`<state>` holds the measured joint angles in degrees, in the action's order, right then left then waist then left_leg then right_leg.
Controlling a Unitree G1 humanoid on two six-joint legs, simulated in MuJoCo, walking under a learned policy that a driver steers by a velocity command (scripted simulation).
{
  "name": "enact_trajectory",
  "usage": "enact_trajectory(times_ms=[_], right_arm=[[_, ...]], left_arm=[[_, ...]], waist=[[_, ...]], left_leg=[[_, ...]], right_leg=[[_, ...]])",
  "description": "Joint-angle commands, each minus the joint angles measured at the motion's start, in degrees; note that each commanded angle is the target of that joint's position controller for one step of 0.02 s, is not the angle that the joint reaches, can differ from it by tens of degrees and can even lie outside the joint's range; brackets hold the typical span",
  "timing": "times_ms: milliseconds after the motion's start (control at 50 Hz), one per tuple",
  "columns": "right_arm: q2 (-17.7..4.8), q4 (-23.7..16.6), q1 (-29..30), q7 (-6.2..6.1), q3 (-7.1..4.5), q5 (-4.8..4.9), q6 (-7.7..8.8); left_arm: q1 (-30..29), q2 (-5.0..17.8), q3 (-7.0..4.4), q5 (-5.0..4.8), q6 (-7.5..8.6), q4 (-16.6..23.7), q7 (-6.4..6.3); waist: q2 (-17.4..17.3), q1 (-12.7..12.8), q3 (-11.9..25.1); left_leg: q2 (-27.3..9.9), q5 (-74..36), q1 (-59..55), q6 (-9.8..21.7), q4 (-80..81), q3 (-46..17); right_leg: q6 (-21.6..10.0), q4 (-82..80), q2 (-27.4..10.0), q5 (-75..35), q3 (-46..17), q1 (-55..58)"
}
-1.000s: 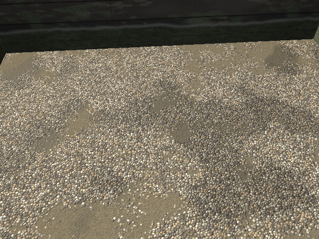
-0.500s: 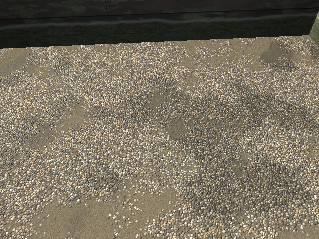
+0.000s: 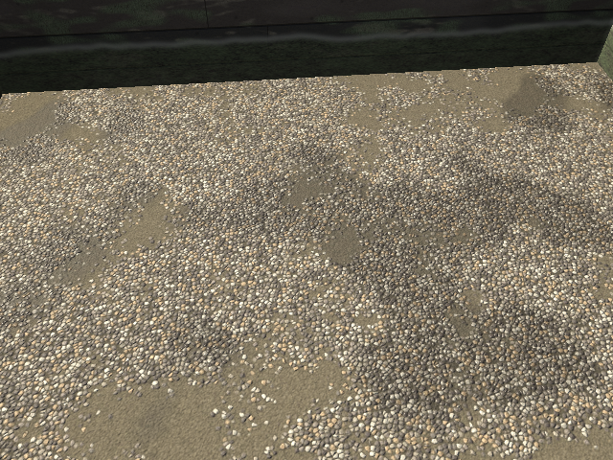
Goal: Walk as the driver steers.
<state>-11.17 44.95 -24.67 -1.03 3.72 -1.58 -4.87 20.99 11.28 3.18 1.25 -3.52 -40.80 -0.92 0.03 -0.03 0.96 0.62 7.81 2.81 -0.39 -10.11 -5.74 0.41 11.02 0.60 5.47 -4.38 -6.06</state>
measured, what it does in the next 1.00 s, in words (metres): stands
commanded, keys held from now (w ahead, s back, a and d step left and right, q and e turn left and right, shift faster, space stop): no key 0.08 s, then w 0.92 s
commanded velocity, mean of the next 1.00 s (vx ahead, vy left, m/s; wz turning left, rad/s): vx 0.34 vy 0.00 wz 0.00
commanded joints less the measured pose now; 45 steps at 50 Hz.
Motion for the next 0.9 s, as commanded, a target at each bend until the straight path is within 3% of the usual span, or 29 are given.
enact_trajectory(times_ms=[20,120,160,300,440,460,520,780,800,900], right_arm=[[-4.8,-1.8,-4.6,-0.13,-1.08,-0.02,0.43],[-4.0,-1.9,-4.5,-0.29,-0.7,-0.31,0.54],[-3.7,-3.4,-2.2,-0.59,-0.29,-0.73,0.88],[-3.9,-7.7,0.5,-0.92,0.82,-1.75,1.82],[-4.8,-12.0,4.9,-0.09,1.74,-2.71,2.02],[-4.6,-12.2,4.9,-0.37,1.83,-2.72,1.74],[-5.3,-13.6,6.9,-0.19,2.08,-3.2,1.66],[-6.4,-18.3,14.1,1.2,3.09,-4.13,1.97],[-6.7,-18.9,15.4,1.72,3.14,-4.35,2.33],[-6.8,-19.8,16.3,2.07,3.32,-4.24,2.44]], left_arm=[[2.4,4.9,-1.25,-0.03,0.55,2.8,-0.16],[2.1,4.3,-1.0,0.26,0.43,2.9,-0.38],[0.0,4.0,-0.63,0.63,0.54,4.3,-0.78],[-2.5,4.0,0.67,1.69,1.09,7.8,-1.33],[-6.2,4.5,1.75,2.76,1.33,11.4,-0.88],[-6.2,5.1,1.65,2.48,1.5,11.5,-1.09],[-7.9,5.0,2.05,2.68,1.54,12.9,-0.97],[-14.2,6.2,3.26,3.94,1.5,17.2,-0.13],[-15.3,5.6,3.57,4.26,1.43,17.9,0.24],[-16.5,6.3,3.74,4.52,1.65,18.4,0.64]], waist=[[-0.1,0.0,-3.3],[-0.2,0.1,-3.4],[-0.2,0.1,-4.4],[-0.3,-0.1,-2.7],[-0.5,-0.4,-0.3],[1.4,-0.8,0.0],[0.0,-0.7,1.0],[-0.2,-0.6,3.3],[-2.1,-0.3,3.5],[0.0,-0.5,4.0]], left_leg=[[-2.0,-5.3,2.2,2.9,1.5,-2.5],[-1.4,0.3,2.8,2.8,2.4,-2.0],[-0.9,1.9,4.2,2.4,2.6,-1.7],[-0.3,-0.8,4.0,2.4,0.4,-1.2],[-0.6,-7.5,2.7,2.3,-2.8,-1.4],[-0.2,-8.6,3.4,1.9,-3.4,-0.7],[-0.2,-9.8,3.9,1.3,-4.2,-0.6],[-1.5,-10.2,3.9,0.9,-5.6,-2.0],[-2.0,-9.6,3.2,1.1,-5.5,-2.7],[-2.6,-8.6,2.7,1.4,-5.5,-3.5]], right_leg=[[-2.8,-1.7,-2.2,-4.2,-2.4,-0.7],[-2.7,-2.7,-1.4,0.9,-2.0,-0.6],[-2.2,-2.9,-0.8,2.0,-1.8,-1.1],[-2.0,-0.8,0.1,-0.7,-1.0,-0.1],[-2.0,2.2,-0.2,-7.5,-1.1,0.6],[-2.5,3.1,0.3,-9.8,-0.7,1.9],[-2.8,4.4,-0.2,-12.1,-1.1,2.9],[-1.8,5.9,-1.6,-11.5,-2.4,2.2],[-1.3,5.5,-2.4,-9.8,-3.0,1.0],[-0.8,5.1,-2.7,-8.8,-3.2,-0.2]])
Next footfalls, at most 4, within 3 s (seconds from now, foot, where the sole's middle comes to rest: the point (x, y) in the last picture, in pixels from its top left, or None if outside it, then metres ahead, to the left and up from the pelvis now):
none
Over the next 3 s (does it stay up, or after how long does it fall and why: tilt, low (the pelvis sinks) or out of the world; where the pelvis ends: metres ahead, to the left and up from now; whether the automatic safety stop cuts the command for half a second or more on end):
stays up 0.00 0.01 0.00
